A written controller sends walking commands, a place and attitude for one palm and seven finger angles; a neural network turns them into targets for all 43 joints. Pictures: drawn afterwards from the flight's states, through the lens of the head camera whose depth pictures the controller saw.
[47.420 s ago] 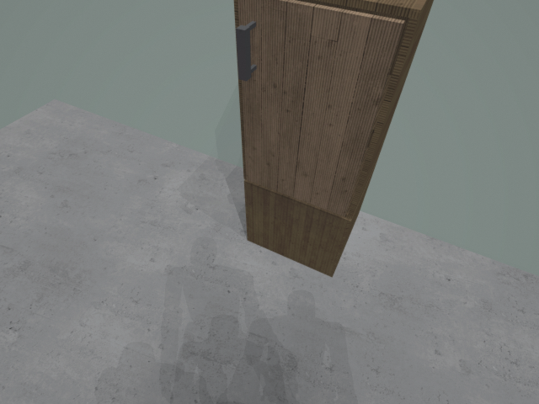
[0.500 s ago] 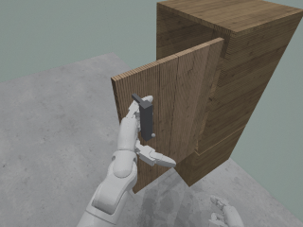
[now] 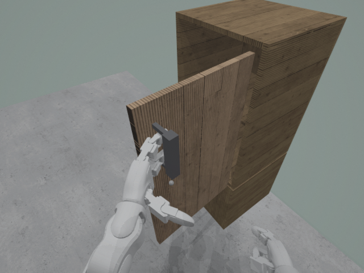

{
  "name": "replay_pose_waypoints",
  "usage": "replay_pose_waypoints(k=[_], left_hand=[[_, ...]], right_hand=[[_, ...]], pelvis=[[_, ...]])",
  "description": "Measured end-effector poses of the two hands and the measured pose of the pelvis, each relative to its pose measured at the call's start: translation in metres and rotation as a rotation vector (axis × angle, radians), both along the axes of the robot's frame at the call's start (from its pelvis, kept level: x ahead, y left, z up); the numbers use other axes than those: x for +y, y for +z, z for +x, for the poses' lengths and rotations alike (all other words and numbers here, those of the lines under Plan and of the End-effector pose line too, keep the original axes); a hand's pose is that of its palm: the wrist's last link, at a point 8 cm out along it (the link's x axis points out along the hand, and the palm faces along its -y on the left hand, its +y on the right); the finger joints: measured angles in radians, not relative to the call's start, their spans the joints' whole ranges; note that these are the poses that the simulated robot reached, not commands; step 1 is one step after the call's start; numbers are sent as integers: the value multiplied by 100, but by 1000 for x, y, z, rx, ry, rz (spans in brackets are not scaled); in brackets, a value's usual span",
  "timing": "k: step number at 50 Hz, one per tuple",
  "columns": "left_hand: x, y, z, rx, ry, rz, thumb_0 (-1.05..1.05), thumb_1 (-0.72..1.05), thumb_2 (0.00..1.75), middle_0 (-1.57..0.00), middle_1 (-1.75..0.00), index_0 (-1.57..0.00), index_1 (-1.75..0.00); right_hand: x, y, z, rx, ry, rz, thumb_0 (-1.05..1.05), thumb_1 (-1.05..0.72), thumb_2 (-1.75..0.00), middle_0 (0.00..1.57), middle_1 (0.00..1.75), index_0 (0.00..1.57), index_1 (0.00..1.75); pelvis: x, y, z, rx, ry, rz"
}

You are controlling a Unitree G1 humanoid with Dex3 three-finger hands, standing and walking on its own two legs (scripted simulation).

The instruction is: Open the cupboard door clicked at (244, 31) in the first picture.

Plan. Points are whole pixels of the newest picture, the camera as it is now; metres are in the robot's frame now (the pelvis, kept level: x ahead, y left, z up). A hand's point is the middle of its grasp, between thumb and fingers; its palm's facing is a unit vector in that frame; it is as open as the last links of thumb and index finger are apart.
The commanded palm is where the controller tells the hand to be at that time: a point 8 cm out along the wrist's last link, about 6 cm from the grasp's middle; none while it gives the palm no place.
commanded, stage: slide the hand sideways off the handle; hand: left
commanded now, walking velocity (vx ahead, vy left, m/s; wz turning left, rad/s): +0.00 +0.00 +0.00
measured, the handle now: (165, 150) +0.33 +0.06 +0.14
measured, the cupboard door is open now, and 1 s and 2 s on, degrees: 96 95 95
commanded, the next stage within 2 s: draw the hand back to the body in 0.58 s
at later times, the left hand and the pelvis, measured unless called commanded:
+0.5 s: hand (138, 205) +0.21 +0.10 +0.13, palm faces +0.01 -1.00 -0.05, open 16.2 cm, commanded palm +0.17 +0.16 +0.14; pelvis +0.03 -0.03 +0.00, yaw +1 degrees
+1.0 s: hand (102, 208) +0.19 +0.16 +0.14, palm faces +0.03 -1.00 -0.05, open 16.3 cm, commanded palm +0.16 +0.20 +0.15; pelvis +0.01 -0.01 +0.00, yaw +1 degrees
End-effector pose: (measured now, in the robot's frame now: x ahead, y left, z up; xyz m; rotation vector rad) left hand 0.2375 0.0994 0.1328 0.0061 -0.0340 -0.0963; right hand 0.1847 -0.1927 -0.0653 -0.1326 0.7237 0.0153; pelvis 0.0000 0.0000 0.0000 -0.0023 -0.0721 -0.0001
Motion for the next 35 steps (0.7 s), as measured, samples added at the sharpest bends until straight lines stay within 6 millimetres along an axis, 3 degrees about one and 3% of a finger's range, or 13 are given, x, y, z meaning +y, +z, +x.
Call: replay_pose_waypoints(k=[17,30,35], left_hand=[[30,0,-28,24,41,20,-1,-50,30,-21,-33,-20,-32],[71,-3,-65,27,141,64,-1,-50,30,-17,-31,-16,-30],[70,-1,-64,-15,97,29,-1,-50,30,-16,-30,-15,-30]], right_hand=[[-24,9,37,-85,6,-5,1,-91,-90,20,30,20,30],[-46,-1,24,-106,-5,-44,1,-91,-90,20,30,20,30],[-48,-4,15,-135,-12,-62,1,-91,-90,20,30,20,30]], pelvis=[[-20,-1,26,29,4,10],[-30,-5,25,45,27,3],[-27,-6,18,45,40,-7]])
